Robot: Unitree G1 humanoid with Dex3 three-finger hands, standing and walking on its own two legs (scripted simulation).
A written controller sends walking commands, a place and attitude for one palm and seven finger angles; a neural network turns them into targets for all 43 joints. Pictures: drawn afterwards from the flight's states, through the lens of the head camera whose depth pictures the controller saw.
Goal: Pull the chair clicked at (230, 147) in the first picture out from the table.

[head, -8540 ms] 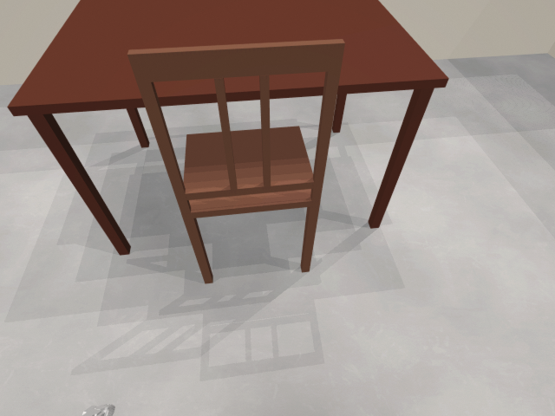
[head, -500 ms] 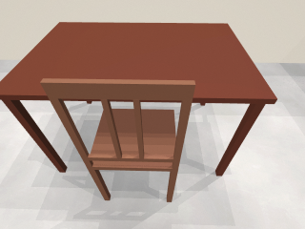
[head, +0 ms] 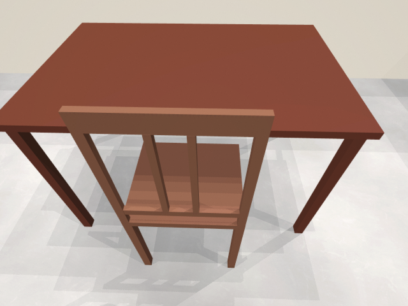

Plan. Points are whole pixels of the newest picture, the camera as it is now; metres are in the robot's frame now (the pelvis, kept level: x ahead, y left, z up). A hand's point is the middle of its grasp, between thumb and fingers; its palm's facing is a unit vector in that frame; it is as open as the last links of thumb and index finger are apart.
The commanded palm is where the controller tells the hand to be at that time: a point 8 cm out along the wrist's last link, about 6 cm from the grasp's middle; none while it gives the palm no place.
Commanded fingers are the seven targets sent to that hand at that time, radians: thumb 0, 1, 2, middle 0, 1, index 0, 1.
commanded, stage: look again from close up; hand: left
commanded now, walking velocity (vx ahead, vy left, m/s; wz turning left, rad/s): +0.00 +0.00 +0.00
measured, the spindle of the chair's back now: (158, 177) +0.44 +0.16 -0.06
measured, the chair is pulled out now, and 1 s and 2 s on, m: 0.00 0.00 0.00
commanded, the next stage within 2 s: none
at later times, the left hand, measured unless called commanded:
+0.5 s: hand out of the picture -0.01 +0.14 -0.17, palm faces +0.04 -0.98 -0.19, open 7.4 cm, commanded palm none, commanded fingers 0.00 0.90 0.90 -0.20 -0.30 -0.20 -0.30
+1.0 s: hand out of the picture -0.03 +0.12 -0.17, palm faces +0.05 -0.98 -0.18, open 7.4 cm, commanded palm none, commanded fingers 0.00 0.90 0.90 -0.20 -0.30 -0.20 -0.30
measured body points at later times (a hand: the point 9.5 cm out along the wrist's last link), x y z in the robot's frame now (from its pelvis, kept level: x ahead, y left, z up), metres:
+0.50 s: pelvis +0.00 -0.02 +0.00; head +0.00 -0.03 +0.45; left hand -0.01 +0.19 -0.15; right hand +0.00 -0.24 -0.16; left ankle -0.02 +0.09 -0.74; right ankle -0.01 -0.13 -0.74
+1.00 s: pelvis -0.02 -0.04 +0.00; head -0.01 -0.04 +0.45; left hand -0.04 +0.18 -0.15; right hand -0.02 -0.24 -0.16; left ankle -0.02 +0.09 -0.74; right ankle -0.01 -0.13 -0.74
